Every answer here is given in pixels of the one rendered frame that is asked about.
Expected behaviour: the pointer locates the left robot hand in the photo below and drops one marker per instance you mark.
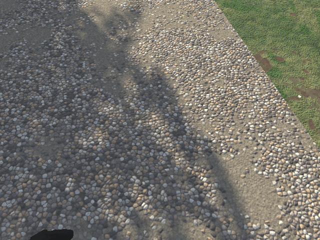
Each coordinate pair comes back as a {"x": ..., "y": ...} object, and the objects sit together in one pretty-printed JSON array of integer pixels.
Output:
[{"x": 60, "y": 234}]

